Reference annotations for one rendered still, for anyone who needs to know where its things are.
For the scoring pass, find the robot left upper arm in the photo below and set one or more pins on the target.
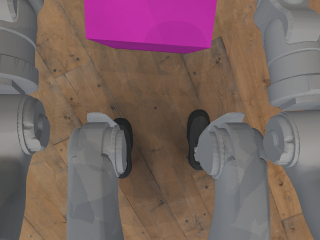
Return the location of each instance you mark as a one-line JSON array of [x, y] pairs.
[[24, 129]]

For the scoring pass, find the carton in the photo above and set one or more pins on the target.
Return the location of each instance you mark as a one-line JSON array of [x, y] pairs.
[[172, 26]]

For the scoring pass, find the left robot forearm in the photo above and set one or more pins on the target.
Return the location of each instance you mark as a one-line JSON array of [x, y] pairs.
[[18, 43]]

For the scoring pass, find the robot right shin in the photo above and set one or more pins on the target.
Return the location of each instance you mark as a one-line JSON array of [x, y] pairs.
[[232, 117]]

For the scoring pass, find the right robot forearm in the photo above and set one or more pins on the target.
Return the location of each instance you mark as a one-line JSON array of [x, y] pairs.
[[291, 40]]

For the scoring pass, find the robot right upper arm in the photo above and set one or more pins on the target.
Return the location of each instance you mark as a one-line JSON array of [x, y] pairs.
[[292, 140]]

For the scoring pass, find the robot right foot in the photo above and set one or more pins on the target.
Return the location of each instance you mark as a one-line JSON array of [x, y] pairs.
[[198, 120]]

